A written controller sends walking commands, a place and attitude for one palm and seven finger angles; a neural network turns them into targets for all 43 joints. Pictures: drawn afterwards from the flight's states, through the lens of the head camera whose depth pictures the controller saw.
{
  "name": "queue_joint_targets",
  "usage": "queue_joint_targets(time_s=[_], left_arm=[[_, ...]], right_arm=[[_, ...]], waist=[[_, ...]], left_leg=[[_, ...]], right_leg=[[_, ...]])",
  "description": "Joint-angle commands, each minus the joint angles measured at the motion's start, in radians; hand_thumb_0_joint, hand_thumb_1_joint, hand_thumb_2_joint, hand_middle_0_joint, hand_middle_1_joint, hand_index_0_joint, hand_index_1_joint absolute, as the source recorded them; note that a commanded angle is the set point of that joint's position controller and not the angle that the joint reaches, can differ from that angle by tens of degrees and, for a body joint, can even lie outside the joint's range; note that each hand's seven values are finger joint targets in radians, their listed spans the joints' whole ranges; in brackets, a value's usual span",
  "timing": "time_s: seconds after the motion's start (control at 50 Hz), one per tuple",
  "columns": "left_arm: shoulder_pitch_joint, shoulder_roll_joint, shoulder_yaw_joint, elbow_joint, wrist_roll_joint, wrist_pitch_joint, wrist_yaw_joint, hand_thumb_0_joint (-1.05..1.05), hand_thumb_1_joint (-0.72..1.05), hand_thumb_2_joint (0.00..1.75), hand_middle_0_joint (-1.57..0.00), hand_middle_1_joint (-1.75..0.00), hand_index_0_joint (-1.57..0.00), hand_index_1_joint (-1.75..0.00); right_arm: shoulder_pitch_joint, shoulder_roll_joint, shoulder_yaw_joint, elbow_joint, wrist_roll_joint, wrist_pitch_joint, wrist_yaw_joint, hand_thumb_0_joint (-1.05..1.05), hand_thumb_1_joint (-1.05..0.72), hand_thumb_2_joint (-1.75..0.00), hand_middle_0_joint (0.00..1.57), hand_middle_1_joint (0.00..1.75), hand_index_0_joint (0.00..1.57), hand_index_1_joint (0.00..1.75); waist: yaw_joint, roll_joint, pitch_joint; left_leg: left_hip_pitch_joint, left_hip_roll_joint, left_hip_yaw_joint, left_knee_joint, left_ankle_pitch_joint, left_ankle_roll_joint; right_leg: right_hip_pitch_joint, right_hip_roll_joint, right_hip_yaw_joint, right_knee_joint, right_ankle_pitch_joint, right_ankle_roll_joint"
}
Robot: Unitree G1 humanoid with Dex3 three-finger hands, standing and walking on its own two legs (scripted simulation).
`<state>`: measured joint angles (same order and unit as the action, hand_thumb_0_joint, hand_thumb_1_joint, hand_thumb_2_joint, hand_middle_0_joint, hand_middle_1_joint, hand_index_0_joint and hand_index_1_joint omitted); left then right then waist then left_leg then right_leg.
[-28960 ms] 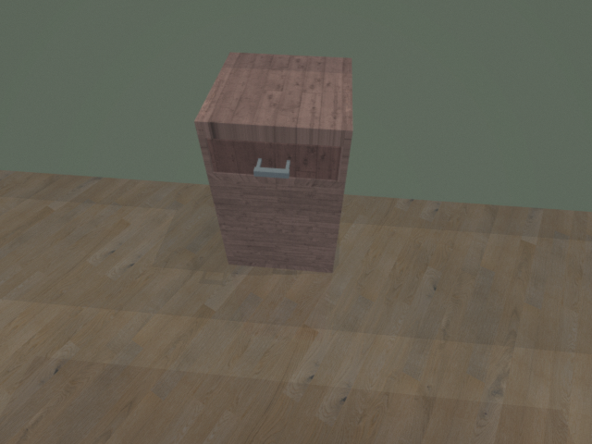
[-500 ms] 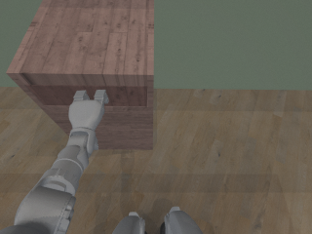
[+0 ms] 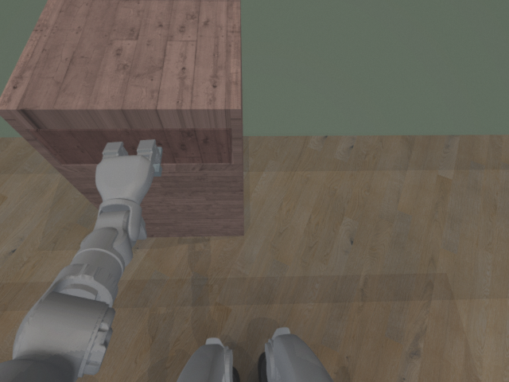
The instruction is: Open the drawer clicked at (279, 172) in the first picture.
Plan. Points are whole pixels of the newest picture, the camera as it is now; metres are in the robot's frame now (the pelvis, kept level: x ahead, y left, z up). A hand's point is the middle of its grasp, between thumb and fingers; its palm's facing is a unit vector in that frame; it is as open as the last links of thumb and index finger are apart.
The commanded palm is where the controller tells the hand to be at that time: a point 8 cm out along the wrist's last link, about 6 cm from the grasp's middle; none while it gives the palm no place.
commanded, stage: re-aim the fingers above the handle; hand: left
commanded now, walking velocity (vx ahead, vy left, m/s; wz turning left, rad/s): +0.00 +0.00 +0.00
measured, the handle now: (137, 161) +0.55 +0.22 -0.10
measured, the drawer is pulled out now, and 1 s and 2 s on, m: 0.00 0.00 0.00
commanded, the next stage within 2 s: lower the fingers behind the handle in 1.30 s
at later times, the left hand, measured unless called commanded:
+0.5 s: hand (131, 187) +0.46 +0.21 -0.05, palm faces -0.14 -0.04 -0.99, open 13.8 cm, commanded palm +0.44 +0.19 +0.01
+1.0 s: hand (147, 197) +0.43 +0.18 -0.05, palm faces -0.19 -0.10 -0.98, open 13.8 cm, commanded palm +0.44 +0.18 +0.01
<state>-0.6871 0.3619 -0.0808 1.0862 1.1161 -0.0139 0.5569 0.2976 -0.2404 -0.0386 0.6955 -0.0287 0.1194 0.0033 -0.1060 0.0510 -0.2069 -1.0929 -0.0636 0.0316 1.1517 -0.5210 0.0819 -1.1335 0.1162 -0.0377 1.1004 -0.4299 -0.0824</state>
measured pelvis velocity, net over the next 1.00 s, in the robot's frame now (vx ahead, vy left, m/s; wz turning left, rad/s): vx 0.01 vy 0.01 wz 0.01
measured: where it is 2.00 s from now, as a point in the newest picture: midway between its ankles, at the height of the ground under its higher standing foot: outside the picture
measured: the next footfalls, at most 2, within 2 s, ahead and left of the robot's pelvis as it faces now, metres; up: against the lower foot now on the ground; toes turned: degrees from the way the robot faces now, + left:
none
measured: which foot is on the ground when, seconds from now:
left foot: down 0.00-1.00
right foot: down 0.00-1.00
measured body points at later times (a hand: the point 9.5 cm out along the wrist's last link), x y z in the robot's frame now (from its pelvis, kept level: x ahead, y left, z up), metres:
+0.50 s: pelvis +0.01 +0.01 +0.00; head +0.14 +0.01 +0.43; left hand +0.46 +0.21 +0.00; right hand +0.04 -0.26 -0.13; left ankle +0.00 +0.07 -0.64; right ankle +0.04 -0.07 -0.64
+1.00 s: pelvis +0.01 +0.01 +0.01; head +0.13 +0.02 +0.45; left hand +0.44 +0.18 +0.00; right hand +0.06 -0.25 -0.12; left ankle +0.00 +0.07 -0.64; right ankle +0.04 -0.07 -0.64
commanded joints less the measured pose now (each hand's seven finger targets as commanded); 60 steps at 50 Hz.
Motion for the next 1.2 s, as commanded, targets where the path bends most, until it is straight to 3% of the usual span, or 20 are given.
queue_joint_targets(time_s=[0.0, 0.04, 0.12, 0.2, 0.26, 0.34, 0.46, 0.52, 0.58, 0.62, 0.7, 0.8, 0.84, 0.86, 0.92, 0.98, 1.02, 1.06, 1.1, 1.18], left_arm=[[-0.447, 0.152, -0.001, -0.227, -0.008, -0.042, 0.006, 0.00, -0.50, 0.30, -0.30, -1.20, -0.30, -1.20], [-0.486, 0.120, -0.033, -0.248, -0.001, -0.070, -0.001, 0.00, -0.50, 0.30, -0.30, -1.20, -0.30, -1.20], [-0.461, 0.162, 0.022, -0.228, 0.008, -0.086, 0.026, 0.00, -0.50, 0.30, -0.30, -1.20, -0.30, -1.20], [-0.359, 0.194, 0.076, -0.121, 0.021, -0.030, 0.076, 0.00, -0.50, 0.30, -0.30, -1.20, -0.30, -1.20], [-0.406, 0.291, 0.111, -0.067, 0.031, 0.030, 0.089, 0.00, -0.50, 0.30, -0.30, -1.20, -0.30, -1.20], [-0.375, 0.246, 0.067, -0.095, 0.016, 0.046, 0.031, 0.00, -0.50, 0.30, -0.30, -1.20, -0.30, -1.20], [-0.387, 0.069, -0.059, -0.316, -0.055, -0.080, -0.091, 0.00, -0.50, 0.30, -0.30, -1.20, -0.30, -1.20], [-0.405, 0.116, -0.022, -0.343, -0.030, -0.147, -0.068, 0.00, -0.50, 0.30, -0.30, -1.20, -0.30, -1.20], [-0.419, 0.200, 0.058, -0.288, 0.033, -0.161, 0.024, 0.00, -0.50, 0.30, -0.30, -1.20, -0.30, -1.20], [-0.410, 0.288, 0.149, -0.257, 0.047, -0.125, 0.089, 0.00, -0.50, 0.30, -0.30, -1.20, -0.30, -1.20], [-0.343, 0.232, 0.128, -0.145, 0.059, 0.001, 0.157, 0.00, -0.50, 0.30, -0.30, -1.20, -0.30, -1.20], [-0.305, 0.064, -0.032, -0.133, -0.008, 0.108, 0.027, 0.00, -0.50, 0.30, -0.30, -1.20, -0.30, -1.20], [-0.354, 0.043, -0.072, -0.221, -0.048, 0.076, -0.054, 0.00, -0.50, 0.30, -0.30, -1.20, -0.30, -1.20], [-0.374, 0.019, -0.095, -0.246, -0.067, 0.052, -0.088, 0.00, -0.50, 0.30, -0.30, -1.20, -0.30, -1.20], [-0.482, 0.069, -0.087, -0.369, -0.064, -0.081, -0.123, 0.00, -0.50, 0.30, -0.30, -1.20, -0.30, -1.20], [-0.457, 0.161, -0.001, -0.345, 0.016, -0.177, -0.056, 0.00, -0.50, 0.30, -0.30, -1.20, -0.30, -1.20], [-0.454, 0.261, 0.099, -0.315, 0.052, -0.180, 0.020, 0.00, -0.50, 0.30, -0.30, -1.20, -0.30, -1.20], [-0.383, 0.265, 0.144, -0.195, 0.069, -0.118, 0.104, 0.00, -0.50, 0.30, -0.30, -1.20, -0.30, -1.20], [-0.333, 0.251, 0.146, -0.123, 0.069, -0.029, 0.162, 0.00, -0.50, 0.30, -0.30, -1.20, -0.30, -1.20], [-0.323, 0.183, 0.055, -0.018, 0.037, 0.136, 0.124, 0.00, -0.50, 0.30, -0.30, -1.20, -0.30, -1.20]], right_arm=[[0.111, -0.148, -0.052, -0.063, 0.003, -0.031, -0.020, 0.00, -0.90, -0.90, 0.20, 0.30, 0.20, 0.30], [0.112, -0.148, -0.053, -0.057, 0.002, -0.037, -0.021, 0.00, -0.90, -0.90, 0.20, 0.30, 0.20, 0.30], [0.117, -0.149, -0.052, -0.050, -0.010, -0.034, -0.019, 0.00, -0.90, -0.90, 0.20, 0.30, 0.20, 0.30], [0.107, -0.149, -0.041, -0.055, -0.017, -0.012, -0.005, 0.00, -0.90, -0.90, 0.20, 0.30, 0.20, 0.30], [0.100, -0.161, -0.026, -0.061, -0.017, 0.000, -0.006, 0.00, -0.90, -0.90, 0.20, 0.30, 0.20, 0.30], [0.112, -0.159, -0.030, -0.086, -0.005, -0.007, -0.008, 0.00, -0.90, -0.90, 0.20, 0.30, 0.20, 0.30], [0.128, -0.148, -0.061, -0.077, 0.001, -0.022, -0.018, 0.00, -0.90, -0.90, 0.20, 0.30, 0.20, 0.30], [0.130, -0.149, -0.061, -0.057, -0.005, -0.019, -0.028, 0.00, -0.90, -0.90, 0.20, 0.30, 0.20, 0.30], [0.122, -0.149, -0.052, -0.041, -0.018, -0.011, -0.026, 0.00, -0.90, -0.90, 0.20, 0.30, 0.20, 0.30], [0.109, -0.155, -0.046, -0.034, -0.031, 0.001, -0.015, 0.00, -0.90, -0.90, 0.20, 0.30, 0.20, 0.30], [0.096, -0.150, -0.045, -0.064, -0.036, 0.018, 0.013, 0.00, -0.90, -0.90, 0.20, 0.30, 0.20, 0.30], [0.112, -0.154, -0.057, -0.088, 0.001, 0.028, 0.022, 0.00, -0.90, -0.90, 0.20, 0.30, 0.20, 0.30], [0.110, -0.154, -0.059, -0.088, 0.009, 0.024, 0.007, 0.00, -0.90, -0.90, 0.20, 0.30, 0.20, 0.30], [0.109, -0.152, -0.061, -0.086, 0.011, 0.021, -0.003, 0.00, -0.90, -0.90, 0.20, 0.30, 0.20, 0.30], [0.108, -0.147, -0.057, -0.071, 0.005, -0.007, -0.034, 0.00, -0.90, -0.90, 0.20, 0.30, 0.20, 0.30], [0.106, -0.143, -0.048, -0.055, -0.008, -0.020, -0.045, 0.00, -0.90, -0.90, 0.20, 0.30, 0.20, 0.30], [0.098, -0.146, -0.044, -0.043, -0.021, -0.014, -0.036, 0.00, -0.90, -0.90, 0.20, 0.30, 0.20, 0.30], [0.084, -0.143, -0.036, -0.046, -0.035, -0.001, -0.016, 0.00, -0.90, -0.90, 0.20, 0.30, 0.20, 0.30], [0.073, -0.142, -0.035, -0.069, -0.043, 0.008, 0.001, 0.00, -0.90, -0.90, 0.20, 0.30, 0.20, 0.30], [0.091, -0.155, -0.036, -0.090, -0.015, 0.017, 0.023, 0.00, -0.90, -0.90, 0.20, 0.30, 0.20, 0.30]], waist=[[-0.048, -0.019, -0.467], [-0.057, 0.029, -0.468], [-0.036, 0.068, -0.471], [-0.008, 0.017, -0.415], [-0.015, -0.014, -0.396], [-0.011, 0.008, -0.499], [-0.044, 0.021, -0.571], [-0.038, 0.042, -0.490], [-0.021, 0.045, -0.421], [0.012, 0.069, -0.403], [0.019, 0.050, -0.448], [-0.017, -0.016, -0.516], [-0.038, -0.036, -0.556], [-0.054, -0.048, -0.532], [-0.070, -0.016, -0.470], [-0.031, 0.056, -0.413], [0.002, 0.107, -0.382], [0.015, 0.096, -0.347], [0.022, 0.050, -0.379], [0.002, -0.029, -0.461]], left_leg=[[0.223, 0.025, -0.075, -0.118, 0.256, -0.018], [0.277, 0.029, -0.094, -0.122, 0.265, -0.026], [0.301, 0.029, -0.098, -0.115, 0.316, -0.034], [0.218, 0.028, -0.083, -0.109, 0.331, -0.034], [0.129, 0.022, -0.066, -0.100, 0.292, -0.025], [0.190, 0.024, -0.063, -0.113, 0.343, -0.027], [0.424, 0.048, -0.104, -0.117, 0.470, -0.034], [0.427, 0.050, -0.117, -0.120, 0.469, -0.042], [0.330, 0.044, -0.119, -0.102, 0.414, -0.045], [0.283, 0.039, -0.111, -0.099, 0.424, -0.052], [0.261, 0.036, -0.089, -0.096, 0.453, -0.057], [0.374, 0.046, -0.095, -0.139, 0.481, -0.050], [0.430, 0.054, -0.108, -0.149, 0.482, -0.043], [0.428, 0.052, -0.109, -0.153, 0.448, -0.037], [0.429, 0.049, -0.117, -0.155, 0.384, -0.029], [0.385, 0.044, -0.124, -0.123, 0.375, -0.042], [0.336, 0.040, -0.127, -0.110, 0.384, -0.058], [0.253, 0.036, -0.116, -0.088, 0.384, -0.066], [0.181, 0.030, -0.087, -0.081, 0.367, -0.055], [0.175, 0.027, -0.064, -0.116, 0.350, -0.040]], right_leg=[[0.341, -0.046, 0.098, -0.160, 0.233, 0.040], [0.264, -0.045, 0.078, -0.151, 0.197, 0.036], [0.233, -0.039, 0.064, -0.133, 0.209, 0.024], [0.266, -0.035, 0.063, -0.123, 0.237, 0.024], [0.313, -0.038, 0.078, -0.122, 0.237, 0.033], [0.388, -0.041, 0.084, -0.123, 0.324, 0.039], [0.321, -0.039, 0.067, -0.142, 0.367, 0.042], [0.238, -0.037, 0.055, -0.140, 0.314, 0.032], [0.176, -0.034, 0.048, -0.113, 0.246, 0.022], [0.182, -0.033, 0.049, -0.091, 0.244, 0.013], [0.248, -0.031, 0.045, -0.081, 0.298, 0.019], [0.360, -0.028, 0.046, -0.145, 0.376, 0.040], [0.372, -0.034, 0.054, -0.163, 0.378, 0.047], [0.367, -0.035, 0.055, -0.175, 0.356, 0.047], [0.293, -0.045, 0.062, -0.180, 0.291, 0.040], [0.166, -0.040, 0.051, -0.133, 0.211, 0.023], [0.127, -0.036, 0.047, -0.101, 0.182, 0.007], [0.116, -0.033, 0.040, -0.075, 0.171, 0.004], [0.191, -0.032, 0.053, -0.074, 0.203, 0.012], [0.357, -0.032, 0.063, -0.113, 0.300, 0.035]])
